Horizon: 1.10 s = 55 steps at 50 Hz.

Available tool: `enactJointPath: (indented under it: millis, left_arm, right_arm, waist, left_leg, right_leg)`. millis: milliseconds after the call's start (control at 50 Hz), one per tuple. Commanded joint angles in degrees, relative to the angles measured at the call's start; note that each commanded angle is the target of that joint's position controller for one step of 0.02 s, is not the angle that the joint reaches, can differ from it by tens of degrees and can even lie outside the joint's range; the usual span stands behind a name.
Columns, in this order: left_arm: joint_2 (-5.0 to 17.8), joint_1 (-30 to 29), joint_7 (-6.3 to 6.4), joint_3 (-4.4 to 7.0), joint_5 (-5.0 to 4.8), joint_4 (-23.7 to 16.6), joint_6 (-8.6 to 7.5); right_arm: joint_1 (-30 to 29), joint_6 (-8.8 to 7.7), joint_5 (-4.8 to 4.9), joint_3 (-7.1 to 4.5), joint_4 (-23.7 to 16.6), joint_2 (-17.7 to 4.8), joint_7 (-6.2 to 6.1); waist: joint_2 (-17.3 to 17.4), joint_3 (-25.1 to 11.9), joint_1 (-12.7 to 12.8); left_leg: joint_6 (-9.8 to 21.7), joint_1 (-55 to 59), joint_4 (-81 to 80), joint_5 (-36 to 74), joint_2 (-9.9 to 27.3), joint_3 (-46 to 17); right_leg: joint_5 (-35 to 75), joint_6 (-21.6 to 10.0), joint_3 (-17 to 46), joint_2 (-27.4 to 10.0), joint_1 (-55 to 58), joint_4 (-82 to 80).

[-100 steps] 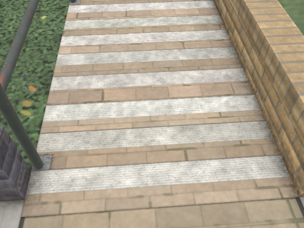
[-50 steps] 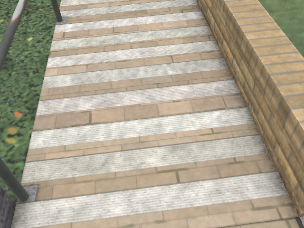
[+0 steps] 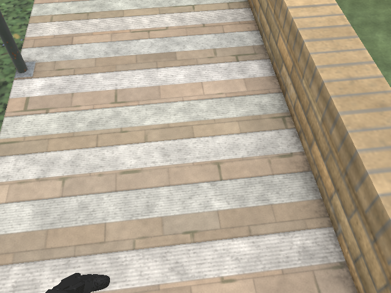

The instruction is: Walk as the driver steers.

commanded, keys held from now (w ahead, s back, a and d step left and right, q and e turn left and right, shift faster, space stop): w+q+shift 0.20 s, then q+shift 0.16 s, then shift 0.64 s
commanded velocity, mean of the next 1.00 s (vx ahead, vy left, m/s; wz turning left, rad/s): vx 0.43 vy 0.00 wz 0.36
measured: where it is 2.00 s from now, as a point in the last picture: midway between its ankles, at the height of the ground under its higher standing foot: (200, 236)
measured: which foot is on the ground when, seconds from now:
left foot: up 0.00-0.38, down 0.40-1.00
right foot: down 0.00-0.40, up 0.42-0.84, down 0.86-1.00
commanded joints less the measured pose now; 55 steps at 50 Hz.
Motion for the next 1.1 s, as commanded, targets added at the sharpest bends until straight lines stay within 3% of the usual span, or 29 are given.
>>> enactJointPath:
  millis: [20,60,100,140,180,220,260,320,340,360,380,400,420,440,460,480,500,540,580,640,800,820,840,860,880,900,920,1000,1100]
  left_arm:
    - [12.38,22.19,-0.05,5.52,0.48,4.72,0.44]
    - [5.99,17.20,-0.24,4.11,0.51,5.53,-0.87]
    - [3.24,18.25,0.24,2.94,-0.14,7.79,-1.75]
    - [4.08,19.14,0.07,2.99,-1.71,9.11,-2.84]
    - [4.19,19.90,-0.36,2.96,-2.03,9.52,-3.54]
    - [3.97,19.85,-0.22,2.74,-1.84,9.22,-3.89]
    - [4.15,21.40,0.70,2.24,-2.67,9.44,-4.05]
    - [9.31,22.44,3.20,2.94,-3.64,8.27,-4.14]
    - [16.70,19.32,5.48,4.54,-3.76,5.63,-2.32]
    - [17.06,14.69,6.42,5.03,-3.27,3.54,-1.08]
    - [15.76,10.92,6.30,4.91,-3.08,2.17,-0.42]
    - [10.85,8.70,4.77,4.11,-3.43,1.46,-0.49]
    - [2.44,21.63,3.53,1.65,-2.09,-0.79,-1.99]
    - [5.56,24.99,2.26,1.46,-3.95,-1.64,-2.96]
    - [9.27,21.45,1.96,2.35,-4.82,-2.59,-2.61]
    - [9.63,15.33,2.80,3.19,-3.50,-2.78,-1.28]
    - [9.02,18.85,3.25,3.12,-3.60,-2.76,-0.11]
    - [10.57,19.44,3.83,3.93,-3.26,-2.53,2.33]
    - [7.42,16.02,4.40,3.27,-2.65,-4.39,2.30]
    - [5.02,13.38,4.72,2.47,-2.29,-5.42,2.65]
    - [6.54,6.13,3.64,2.82,-2.88,-6.69,2.45]
    - [6.20,7.27,3.36,2.96,-2.60,-6.23,2.00]
    - [6.18,8.63,3.09,3.07,-2.09,-5.55,1.40]
    - [8.38,9.51,3.21,3.50,-1.18,-5.41,0.87]
    - [11.31,9.06,3.46,4.00,-0.52,-6.01,0.83]
    - [7.94,10.65,3.50,3.54,-0.53,-5.15,1.33]
    - [5.70,10.67,3.34,3.00,-1.45,-4.70,1.70]
    - [7.21,8.64,2.83,3.70,-2.19,-5.53,2.66]
    - [5.40,9.89,3.32,3.69,-2.21,-5.06,2.88]
  right_arm:
    - [0.01,-1.69,2.32,-0.73,-7.19,-6.23,-0.24]
    - [-6.79,-1.24,1.34,-0.49,-8.13,-5.18,0.39]
    - [-5.41,0.87,-0.66,-0.02,-8.44,-2.54,1.91]
    - [-7.78,2.55,-0.82,0.09,-10.13,-1.44,2.93]
    - [-15.12,3.20,-0.44,0.14,-13.07,-2.03,3.34]
    - [-19.42,2.89,0.49,0.40,-14.63,-1.83,3.58]
    - [-24.28,1.90,-0.07,1.20,-16.40,-0.58,4.21]
    - [-18.90,1.46,-1.18,0.85,-14.49,-2.17,4.91]
    - [-17.80,0.44,3.73,-1.64,-16.55,-6.69,5.08]
    - [-8.73,0.56,4.16,-3.51,-14.90,-11.83,4.95]
    - [2.23,1.14,3.38,-5.14,-11.68,-14.80,4.01]
    - [3.99,1.97,2.91,-5.34,-11.17,-14.36,1.96]
    - [-5.03,1.22,-1.74,-3.83,-13.85,-16.50,1.63]
    - [-6.23,0.98,-4.04,-3.71,-17.24,-14.49,1.92]
    - [-12.14,0.94,-2.32,-3.81,-19.70,-13.08,2.26]
    - [-16.43,0.93,1.27,-2.88,-19.33,-9.67,2.57]
    - [-18.70,0.60,1.42,-2.57,-19.92,-9.99,2.35]
    - [-19.06,0.53,1.13,-2.29,-19.78,-8.73,2.30]
    - [-16.74,0.63,1.29,-2.52,-18.18,-9.71,1.13]
    - [-15.03,2.16,1.23,-2.86,-17.56,-10.51,-0.37]
    - [-16.12,4.11,0.40,-1.45,-17.08,-7.32,-0.58]
    - [-16.80,4.00,1.04,-1.22,-16.95,-6.98,-0.44]
    - [-16.49,3.65,1.41,-0.92,-16.65,-6.40,-0.34]
    - [-14.22,2.83,0.61,-0.51,-16.48,-5.09,-0.28]
    - [-8.29,1.90,-0.34,-0.48,-15.64,-4.39,0.06]
    - [-7.02,1.58,-0.21,-0.33,-14.83,-4.53,0.08]
    - [-9.60,2.00,-0.10,-0.43,-15.35,-5.77,0.09]
    - [-14.44,5.36,0.41,-0.68,-15.05,-6.24,-0.16]
    - [-14.78,4.57,0.54,-0.64,-14.39,-5.24,-0.33]
  waist:
    - [-7.04,-18.63,7.62]
    - [2.78,-6.11,4.92]
    - [-0.75,-2.79,1.67]
    - [-3.17,-0.10,0.32]
    - [-2.36,3.46,1.23]
    - [-2.29,5.94,1.20]
    - [-0.75,6.98,1.95]
    - [-4.07,0.38,-0.26]
    - [-11.57,-5.51,-2.60]
    - [-11.40,-10.67,-8.19]
    - [-8.90,-14.30,-13.19]
    - [7.27,-10.56,-13.69]
    - [19.13,-16.29,-0.21]
    - [11.47,-33.43,-1.92]
    - [-0.58,-26.42,-0.40]
    - [-11.09,-14.97,2.02]
    - [-7.87,-12.06,5.55]
    - [-5.27,-6.78,6.11]
    - [-3.78,-7.30,5.26]
    - [0.26,-13.48,3.75]
    - [6.66,-10.45,0.97]
    - [7.04,-10.01,2.14]
    - [6.38,-9.75,3.14]
    - [3.56,-10.57,2.17]
    - [-4.69,-12.27,-1.63]
    - [-11.29,-15.63,-0.58]
    - [-11.63,-15.57,0.23]
    - [-3.13,-8.10,2.12]
    - [-2.54,-7.98,2.78]
  left_leg:
    - [3.39,-45.87,42.96,4.15,2.00,-7.66]
    - [3.21,-43.04,34.98,10.59,6.22,-6.98]
    - [2.28,-38.88,31.56,12.00,8.63,-7.18]
    - [1.57,-42.01,29.96,14.12,9.85,-6.17]
    - [1.02,-45.21,25.27,19.69,9.69,-3.13]
    - [1.15,-44.65,17.02,26.07,7.65,1.59]
    - [0.96,-39.97,3.07,31.93,4.50,8.11]
    - [2.25,-27.72,-7.00,37.05,-2.65,13.48]
    - [2.25,-23.03,-3.69,32.26,-2.90,8.93]
    - [3.56,-15.72,-5.23,31.07,-3.51,6.68]
    - [5.45,-4.21,-10.47,37.67,-1.65,2.37]
    - [8.15,3.22,-20.36,49.06,3.33,-3.71]
    - [15.71,14.07,-8.34,84.58,14.54,-24.15]
    - [24.69,20.61,-14.60,72.69,23.11,-37.26]
    - [23.22,10.95,-19.35,58.79,20.92,-35.34]
    - [16.38,-1.74,-23.87,44.56,15.13,-28.10]
    - [18.45,-10.48,-24.99,46.48,17.61,-29.31]
    - [16.82,-23.66,-25.19,51.00,13.26,-22.03]
    - [14.37,-24.78,-24.13,56.24,9.30,-16.43]
    - [11.68,-17.73,-21.04,59.56,7.75,-11.93]
    - [8.36,-17.25,-17.98,39.45,9.41,-14.07]
    - [7.35,-18.10,-16.31,37.46,8.97,-14.07]
    - [5.41,-19.71,-14.90,33.46,7.61,-13.83]
    - [2.64,-22.14,-12.67,26.73,4.81,-13.06]
    - [-0.12,-27.61,-9.54,12.96,0.25,-9.92]
    - [-2.44,-27.93,-6.66,3.31,-0.55,-7.04]
    - [-3.52,-26.38,-7.46,2.03,0.91,-6.27]
    - [-1.22,-25.13,-14.68,9.71,1.41,-7.98]
    - [-1.00,-24.67,-14.22,15.37,2.19,-8.77]
  right_leg:
    - [-33.10,-8.24,47.71,-22.60,51.51,-18.86]
    - [-19.82,-4.60,30.74,-19.28,32.67,-21.73]
    - [-14.33,-1.25,20.82,-16.34,23.24,-24.82]
    - [-8.46,1.69,13.18,-14.99,21.26,-26.96]
    - [1.82,4.76,4.27,-11.98,19.19,-28.90]
    - [19.00,6.15,-3.84,-8.49,18.41,-28.25]
    - [33.26,6.77,-8.13,-7.17,18.65,-25.41]
    - [51.99,8.19,-9.19,-9.29,25.00,-13.64]
    - [62.89,10.15,-6.16,-10.97,27.20,-6.59]
    - [63.33,10.93,-5.14,-11.60,27.76,3.28]
    - [54.68,11.14,-4.36,-10.45,23.90,18.24]
    - [0.41,13.45,-5.16,0.58,13.07,44.23]
    - [-34.65,13.21,6.07,4.09,-4.38,62.71]
    - [-31.99,11.31,18.38,2.67,-6.51,67.98]
    - [-28.17,9.48,16.93,0.56,-6.98,62.38]
    - [-24.57,8.20,12.96,-2.72,-6.23,54.50]
    - [-22.77,9.56,13.62,-3.99,-4.46,53.34]
    - [-22.50,11.44,13.58,-7.09,1.33,45.02]
    - [-19.30,12.26,11.07,-6.82,0.83,34.43]
    - [-10.03,13.03,10.74,-6.21,-0.46,23.79]
    - [-5.13,11.41,9.87,-4.23,5.97,3.59]
    - [-2.19,10.17,9.03,-3.38,9.01,-2.02]
    - [5.70,8.74,8.48,-2.91,14.24,-8.59]
    - [20.72,6.95,12.80,-7.03,20.19,-8.24]
    - [38.87,2.23,18.21,-13.73,27.16,-4.27]
    - [39.08,-3.42,21.77,-17.35,28.82,-4.46]
    - [32.08,-4.44,23.51,-17.75,27.17,-5.58]
    - [7.15,3.60,13.86,-7.53,19.99,-3.84]
    - [11.33,4.18,12.57,-6.05,22.36,-1.86]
